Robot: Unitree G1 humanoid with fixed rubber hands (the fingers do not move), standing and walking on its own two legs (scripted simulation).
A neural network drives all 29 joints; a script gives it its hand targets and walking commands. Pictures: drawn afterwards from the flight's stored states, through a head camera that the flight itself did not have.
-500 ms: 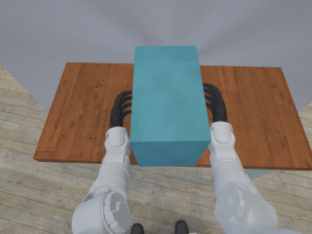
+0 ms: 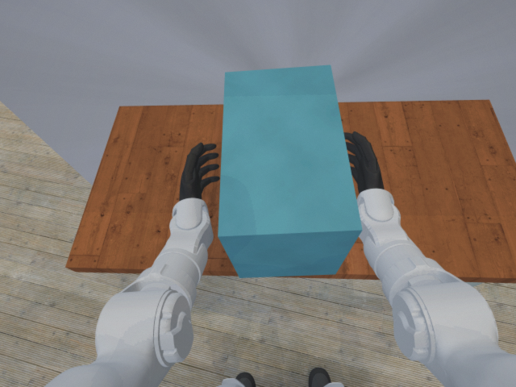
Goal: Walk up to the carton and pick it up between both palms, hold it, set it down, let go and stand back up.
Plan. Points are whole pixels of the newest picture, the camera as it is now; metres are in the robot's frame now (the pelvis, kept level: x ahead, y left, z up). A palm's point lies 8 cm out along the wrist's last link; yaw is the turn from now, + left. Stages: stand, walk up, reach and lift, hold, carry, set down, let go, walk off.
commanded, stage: set down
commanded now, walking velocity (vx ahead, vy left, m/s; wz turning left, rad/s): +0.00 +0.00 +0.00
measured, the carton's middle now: (282, 177) +0.45 +0.00 -0.01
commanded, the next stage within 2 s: none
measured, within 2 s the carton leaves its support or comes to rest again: neither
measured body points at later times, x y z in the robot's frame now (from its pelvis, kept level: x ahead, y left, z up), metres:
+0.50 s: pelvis -0.04 -0.01 +0.00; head +0.03 +0.00 +0.44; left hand +0.32 +0.17 -0.01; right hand +0.36 -0.16 +0.00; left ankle +0.00 +0.12 -0.72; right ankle +0.02 -0.12 -0.72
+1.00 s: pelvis -0.05 -0.02 -0.01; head -0.02 -0.01 +0.44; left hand +0.26 +0.18 -0.03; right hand +0.30 -0.16 -0.01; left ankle +0.00 +0.12 -0.72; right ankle +0.02 -0.12 -0.72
